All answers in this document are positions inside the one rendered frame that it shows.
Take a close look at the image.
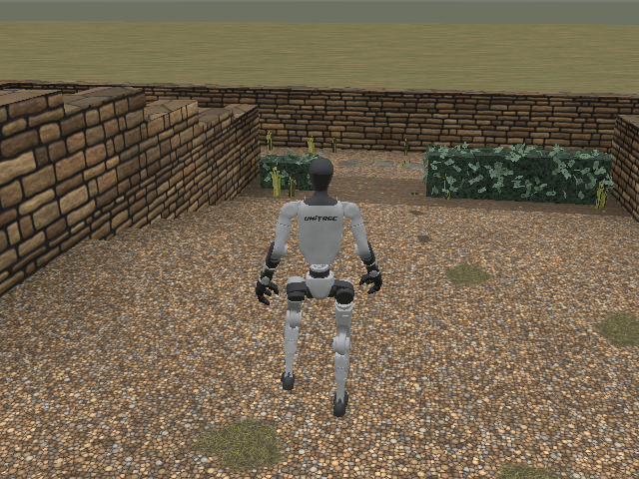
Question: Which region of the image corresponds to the robot left upper arm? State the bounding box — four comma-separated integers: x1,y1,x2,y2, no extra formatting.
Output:
272,201,300,257

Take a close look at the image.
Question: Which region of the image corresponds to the robot foot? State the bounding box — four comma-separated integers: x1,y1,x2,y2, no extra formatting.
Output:
281,372,295,390
333,391,348,417

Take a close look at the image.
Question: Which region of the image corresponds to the robot left foot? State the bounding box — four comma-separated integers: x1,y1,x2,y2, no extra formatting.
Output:
281,372,295,390

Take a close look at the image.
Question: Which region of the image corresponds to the robot left forearm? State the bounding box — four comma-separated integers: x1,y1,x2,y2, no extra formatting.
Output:
259,241,281,285

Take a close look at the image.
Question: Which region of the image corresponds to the robot right upper arm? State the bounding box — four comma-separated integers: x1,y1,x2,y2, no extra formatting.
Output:
341,202,370,256

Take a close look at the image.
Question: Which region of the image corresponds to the robot right forearm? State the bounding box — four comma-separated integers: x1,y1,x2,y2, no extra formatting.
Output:
360,241,380,277

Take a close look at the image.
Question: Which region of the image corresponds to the left robot hand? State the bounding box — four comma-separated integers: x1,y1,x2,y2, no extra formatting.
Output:
256,281,279,305

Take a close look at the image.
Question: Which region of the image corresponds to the right robot hand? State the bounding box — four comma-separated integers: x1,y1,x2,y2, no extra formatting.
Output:
359,273,382,294

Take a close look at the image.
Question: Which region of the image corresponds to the robot right foot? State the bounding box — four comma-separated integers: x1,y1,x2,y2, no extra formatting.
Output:
333,391,348,417

